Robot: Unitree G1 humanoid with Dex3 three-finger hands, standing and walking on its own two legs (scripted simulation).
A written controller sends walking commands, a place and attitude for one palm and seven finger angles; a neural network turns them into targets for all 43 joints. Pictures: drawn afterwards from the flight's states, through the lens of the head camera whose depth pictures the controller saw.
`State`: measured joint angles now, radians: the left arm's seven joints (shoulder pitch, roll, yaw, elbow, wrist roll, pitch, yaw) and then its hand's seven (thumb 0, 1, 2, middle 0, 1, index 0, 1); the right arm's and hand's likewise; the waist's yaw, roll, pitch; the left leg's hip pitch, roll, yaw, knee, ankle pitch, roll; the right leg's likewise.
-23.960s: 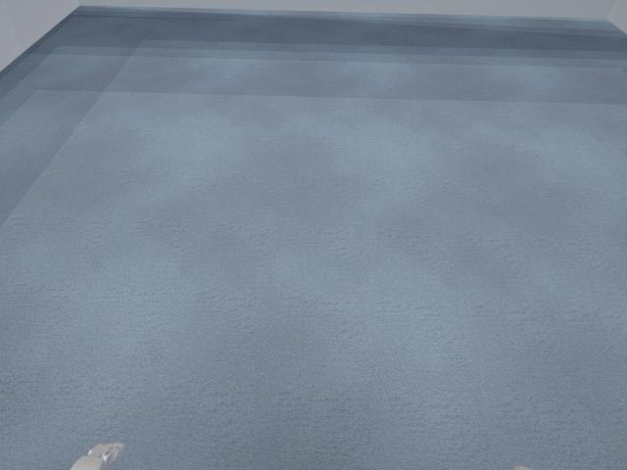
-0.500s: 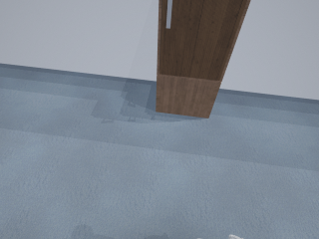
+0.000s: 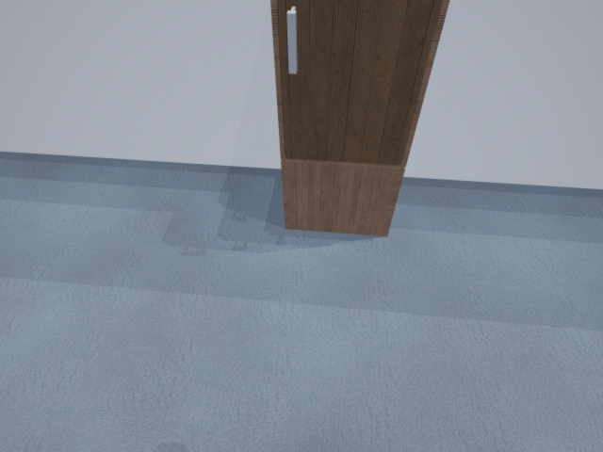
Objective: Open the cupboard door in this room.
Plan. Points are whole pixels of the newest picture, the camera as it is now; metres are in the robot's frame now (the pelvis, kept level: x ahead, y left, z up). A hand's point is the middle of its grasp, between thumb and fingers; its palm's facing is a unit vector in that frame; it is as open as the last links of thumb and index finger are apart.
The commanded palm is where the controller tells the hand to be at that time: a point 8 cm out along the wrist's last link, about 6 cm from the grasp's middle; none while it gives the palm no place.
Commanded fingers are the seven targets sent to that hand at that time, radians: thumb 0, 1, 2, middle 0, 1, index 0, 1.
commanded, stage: stand and wait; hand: left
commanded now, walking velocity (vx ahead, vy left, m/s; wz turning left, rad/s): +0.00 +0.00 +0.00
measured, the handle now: (293, 40) +1.08 +0.08 +0.07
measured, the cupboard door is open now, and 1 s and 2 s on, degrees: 0 0 0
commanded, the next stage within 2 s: look at it before walking up in 0.10 s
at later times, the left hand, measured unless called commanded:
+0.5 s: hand out of the picture -0.02 +0.15 -0.18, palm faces +0.05 -0.99 -0.15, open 7.4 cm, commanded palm none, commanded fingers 0.00 0.90 0.90 -0.20 -0.30 -0.20 -0.30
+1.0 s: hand out of the picture +0.00 +0.19 -0.18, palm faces -0.02 -0.98 -0.17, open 7.4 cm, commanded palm none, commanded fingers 0.00 0.90 0.90 -0.20 -0.30 -0.20 -0.30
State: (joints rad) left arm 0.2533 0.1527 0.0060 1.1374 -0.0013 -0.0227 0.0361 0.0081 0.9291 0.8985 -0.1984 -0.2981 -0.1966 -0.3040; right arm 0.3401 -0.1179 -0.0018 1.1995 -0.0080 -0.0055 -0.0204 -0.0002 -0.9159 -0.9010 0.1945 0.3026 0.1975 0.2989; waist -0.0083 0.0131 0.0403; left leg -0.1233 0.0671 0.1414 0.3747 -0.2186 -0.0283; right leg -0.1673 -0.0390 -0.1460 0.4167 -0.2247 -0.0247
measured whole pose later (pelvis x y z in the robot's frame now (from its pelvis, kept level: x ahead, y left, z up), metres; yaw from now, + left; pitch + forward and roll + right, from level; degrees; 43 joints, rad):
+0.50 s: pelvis +0.00 +0.00 +0.00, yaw +0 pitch -2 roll +0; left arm 0.32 0.10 0.00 1.16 0.01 -0.02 0.04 0.00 0.90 0.90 -0.20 -0.30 -0.20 -0.30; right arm 0.28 -0.12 -0.01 1.16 -0.01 -0.01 -0.03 0.01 -0.92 -0.90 0.19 0.30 0.20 0.30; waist 0.01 0.00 0.03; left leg -0.12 0.07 0.15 0.38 -0.23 -0.02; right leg -0.16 -0.04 -0.14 0.41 -0.22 -0.02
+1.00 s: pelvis +0.01 +0.02 -0.01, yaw -6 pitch -1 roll +1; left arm 0.33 0.13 0.05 1.10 0.02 0.02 0.00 0.00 0.90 0.90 -0.20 -0.30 -0.20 -0.30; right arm 0.31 -0.13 -0.05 1.11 -0.02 -0.01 -0.02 0.00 -0.91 -0.90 0.20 0.30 0.20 0.30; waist 0.01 0.01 0.03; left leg -0.15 0.08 0.24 0.50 -0.33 0.00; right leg -0.31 -0.05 -0.08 0.69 -0.40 -0.01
